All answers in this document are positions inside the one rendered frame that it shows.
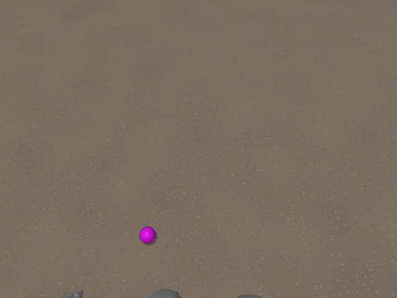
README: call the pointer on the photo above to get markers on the ball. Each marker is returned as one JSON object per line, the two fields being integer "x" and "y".
{"x": 147, "y": 234}

